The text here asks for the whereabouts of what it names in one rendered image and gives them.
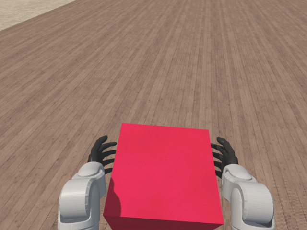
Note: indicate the left robot forearm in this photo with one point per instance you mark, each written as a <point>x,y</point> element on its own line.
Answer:
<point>79,200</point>

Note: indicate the robot left hand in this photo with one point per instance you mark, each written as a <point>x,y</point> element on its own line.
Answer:
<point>97,153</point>

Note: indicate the right robot forearm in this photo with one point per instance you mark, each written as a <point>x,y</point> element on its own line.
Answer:
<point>252,206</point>

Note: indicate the carton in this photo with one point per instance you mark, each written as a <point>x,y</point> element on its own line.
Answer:
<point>163,178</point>

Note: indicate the robot right hand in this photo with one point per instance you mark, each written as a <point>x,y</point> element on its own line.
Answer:
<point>227,157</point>

